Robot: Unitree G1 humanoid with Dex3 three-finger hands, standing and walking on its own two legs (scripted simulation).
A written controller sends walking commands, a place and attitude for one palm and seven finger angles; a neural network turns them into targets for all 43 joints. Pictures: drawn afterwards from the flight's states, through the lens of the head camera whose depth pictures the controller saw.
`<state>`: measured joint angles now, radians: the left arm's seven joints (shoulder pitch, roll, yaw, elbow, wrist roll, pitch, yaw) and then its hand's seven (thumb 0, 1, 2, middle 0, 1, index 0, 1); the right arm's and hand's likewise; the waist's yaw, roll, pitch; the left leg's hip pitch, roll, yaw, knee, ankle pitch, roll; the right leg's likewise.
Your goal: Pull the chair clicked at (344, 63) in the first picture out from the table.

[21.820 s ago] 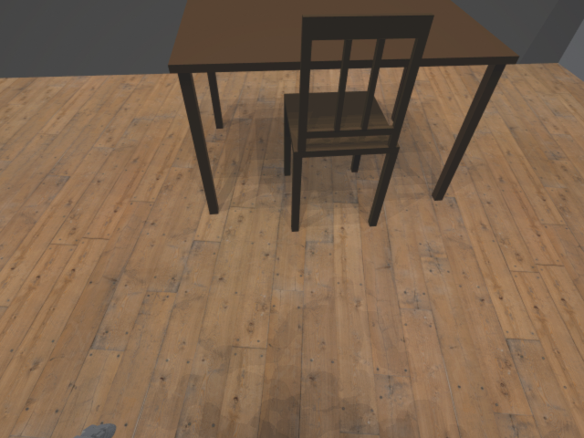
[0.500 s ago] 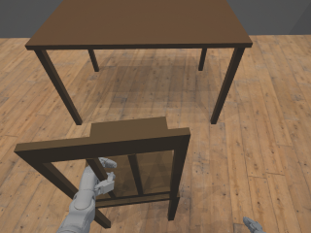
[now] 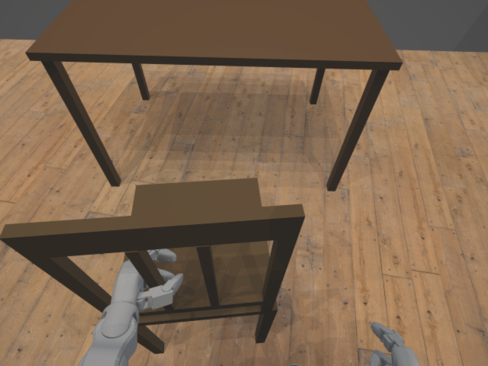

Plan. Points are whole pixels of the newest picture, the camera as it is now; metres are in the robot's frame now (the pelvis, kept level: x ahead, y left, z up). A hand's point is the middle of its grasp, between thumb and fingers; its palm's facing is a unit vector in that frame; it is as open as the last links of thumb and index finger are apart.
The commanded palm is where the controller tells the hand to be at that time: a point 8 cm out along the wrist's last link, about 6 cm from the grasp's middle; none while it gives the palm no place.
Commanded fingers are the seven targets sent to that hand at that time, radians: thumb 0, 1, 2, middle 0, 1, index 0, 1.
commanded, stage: open the thumb and straighten the fingers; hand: left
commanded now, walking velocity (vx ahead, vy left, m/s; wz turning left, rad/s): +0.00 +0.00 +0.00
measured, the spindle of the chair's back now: (155, 282) +0.27 +0.17 -0.07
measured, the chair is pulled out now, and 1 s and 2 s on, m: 0.59 0.59 0.59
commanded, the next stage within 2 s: draw the fingers out of the gap in 0.54 s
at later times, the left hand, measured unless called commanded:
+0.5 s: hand (159, 288) +0.26 +0.16 -0.07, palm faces +0.06 -0.98 -0.19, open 16.8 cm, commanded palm +0.24 +0.21 -0.04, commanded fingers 0.00 -0.55 0.20 0.00 0.00 0.00 0.00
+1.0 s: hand (153, 325) +0.20 +0.16 -0.07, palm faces +0.06 -0.98 -0.19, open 17.5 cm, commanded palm +0.18 +0.21 -0.04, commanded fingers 0.00 -0.55 0.20 0.00 0.00 0.00 0.00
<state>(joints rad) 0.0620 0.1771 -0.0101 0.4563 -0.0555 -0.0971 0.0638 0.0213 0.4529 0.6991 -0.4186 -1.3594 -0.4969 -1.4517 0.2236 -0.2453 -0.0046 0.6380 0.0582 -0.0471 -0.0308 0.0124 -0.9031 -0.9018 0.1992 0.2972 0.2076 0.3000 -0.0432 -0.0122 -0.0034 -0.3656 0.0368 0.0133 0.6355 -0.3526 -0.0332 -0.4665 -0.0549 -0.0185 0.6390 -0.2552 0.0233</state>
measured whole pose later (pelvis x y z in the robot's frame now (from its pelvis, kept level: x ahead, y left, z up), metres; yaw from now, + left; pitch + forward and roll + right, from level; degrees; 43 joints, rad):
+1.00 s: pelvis +0.02 +0.00 -0.04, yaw +3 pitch +12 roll -1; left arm 0.50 0.19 -0.06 -0.13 -0.05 0.14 0.07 -0.01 -0.54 0.20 -0.01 0.00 0.00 -0.01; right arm 0.25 -0.24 0.00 0.50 0.04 -0.11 -0.08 0.02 -0.90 -0.90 0.20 0.30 0.21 0.30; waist -0.03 0.04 -0.13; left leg -0.65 0.03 -0.05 0.97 -0.54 -0.03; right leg -0.72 -0.08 -0.06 0.95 -0.44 0.03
